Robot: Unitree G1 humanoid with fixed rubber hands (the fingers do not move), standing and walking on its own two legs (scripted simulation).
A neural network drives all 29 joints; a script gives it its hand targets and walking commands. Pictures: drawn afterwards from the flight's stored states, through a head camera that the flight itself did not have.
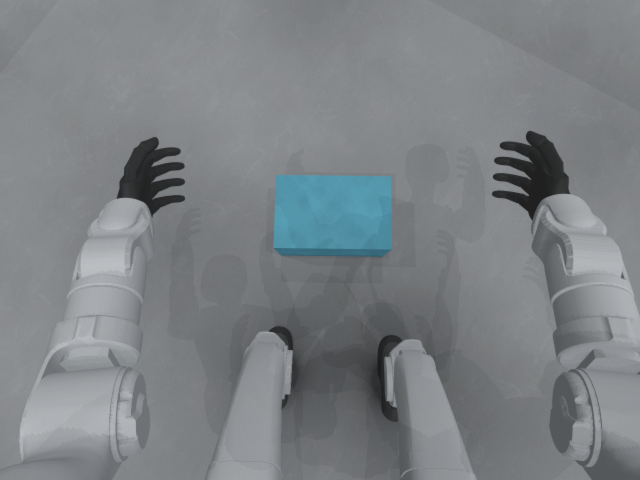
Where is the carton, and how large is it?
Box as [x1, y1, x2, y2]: [273, 175, 391, 256]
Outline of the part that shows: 276,175 273,247 280,254 381,256 391,249 390,176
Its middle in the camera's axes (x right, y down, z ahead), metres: +0.03 -0.05 +0.98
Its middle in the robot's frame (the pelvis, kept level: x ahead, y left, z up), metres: +0.51 +0.01 -0.60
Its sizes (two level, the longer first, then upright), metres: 0.270 0.173 0.156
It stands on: the floor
